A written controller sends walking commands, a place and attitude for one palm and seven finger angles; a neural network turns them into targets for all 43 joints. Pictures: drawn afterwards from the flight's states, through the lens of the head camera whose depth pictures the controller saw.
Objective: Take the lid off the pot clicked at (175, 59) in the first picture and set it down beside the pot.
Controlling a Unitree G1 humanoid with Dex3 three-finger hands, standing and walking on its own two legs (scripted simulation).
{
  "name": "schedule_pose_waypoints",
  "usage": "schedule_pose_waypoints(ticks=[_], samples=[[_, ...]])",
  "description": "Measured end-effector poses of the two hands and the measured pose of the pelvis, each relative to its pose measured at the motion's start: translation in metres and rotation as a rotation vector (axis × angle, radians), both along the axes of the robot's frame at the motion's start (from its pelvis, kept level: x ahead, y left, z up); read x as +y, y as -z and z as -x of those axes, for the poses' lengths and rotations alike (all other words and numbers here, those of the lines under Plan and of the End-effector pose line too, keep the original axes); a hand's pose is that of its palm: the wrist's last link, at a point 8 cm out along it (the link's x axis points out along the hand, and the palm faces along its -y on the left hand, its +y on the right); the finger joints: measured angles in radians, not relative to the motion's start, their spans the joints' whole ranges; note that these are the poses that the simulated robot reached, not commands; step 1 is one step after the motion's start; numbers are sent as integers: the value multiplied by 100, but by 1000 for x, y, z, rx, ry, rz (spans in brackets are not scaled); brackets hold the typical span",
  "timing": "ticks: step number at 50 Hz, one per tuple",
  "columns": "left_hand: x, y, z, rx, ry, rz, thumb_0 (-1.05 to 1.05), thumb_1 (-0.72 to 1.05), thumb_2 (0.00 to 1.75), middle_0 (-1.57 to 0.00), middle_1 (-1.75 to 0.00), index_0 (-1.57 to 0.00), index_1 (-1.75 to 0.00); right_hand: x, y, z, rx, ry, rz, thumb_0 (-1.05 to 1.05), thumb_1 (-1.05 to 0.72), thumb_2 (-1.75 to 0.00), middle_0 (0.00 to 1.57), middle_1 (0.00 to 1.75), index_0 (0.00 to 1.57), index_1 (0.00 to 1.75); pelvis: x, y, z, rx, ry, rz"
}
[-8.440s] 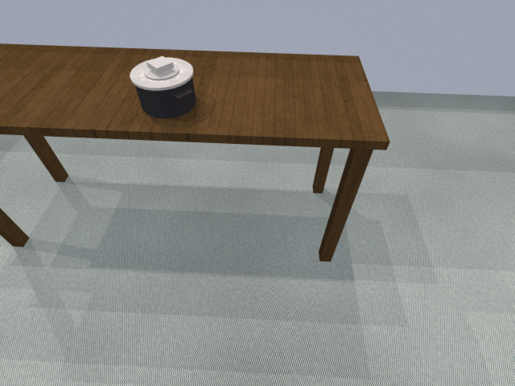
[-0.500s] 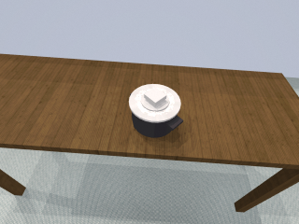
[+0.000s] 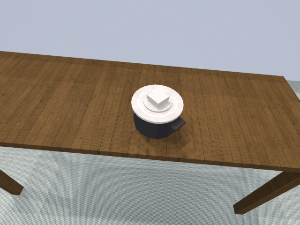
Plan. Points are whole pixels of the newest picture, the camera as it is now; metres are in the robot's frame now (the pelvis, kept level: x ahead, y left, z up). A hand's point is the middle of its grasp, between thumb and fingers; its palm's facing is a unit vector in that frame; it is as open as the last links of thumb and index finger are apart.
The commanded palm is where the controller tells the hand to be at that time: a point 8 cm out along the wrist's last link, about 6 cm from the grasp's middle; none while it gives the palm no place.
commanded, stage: shuffle to correct the standing spot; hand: left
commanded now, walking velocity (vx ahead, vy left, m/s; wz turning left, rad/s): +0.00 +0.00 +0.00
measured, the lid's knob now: (158, 97) +0.49 +0.01 +0.06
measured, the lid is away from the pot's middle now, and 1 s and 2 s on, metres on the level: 0.00 0.00 0.00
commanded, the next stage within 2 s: come to a stop and stand still in 1.22 s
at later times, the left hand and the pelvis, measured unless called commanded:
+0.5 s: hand out of the picture +0.01 +0.13 -0.19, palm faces +0.00 -0.99 -0.14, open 7.4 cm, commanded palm none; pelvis +0.02 -0.02 -0.01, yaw -1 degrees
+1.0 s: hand out of the picture +0.05 +0.07 -0.20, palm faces +0.04 -0.99 -0.12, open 7.4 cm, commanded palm none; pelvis +0.06 -0.09 -0.01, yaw +0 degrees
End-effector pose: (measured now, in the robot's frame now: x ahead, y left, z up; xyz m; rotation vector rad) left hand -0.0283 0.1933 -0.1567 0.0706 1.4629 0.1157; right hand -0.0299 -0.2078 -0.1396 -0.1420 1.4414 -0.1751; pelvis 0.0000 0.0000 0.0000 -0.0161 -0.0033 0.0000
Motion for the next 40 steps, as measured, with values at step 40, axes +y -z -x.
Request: schedule_pose_waypoints(ticks=[40], samples=[[-53, 5, -84, -32, 15, -64, 2, 93, 90, -19, -29, -20, -30, -89, 10, -54, 56, 68, 35, 0, -90, -90, 20, 30, 20, 30, -80, 11, -57, 44, -2, -3]])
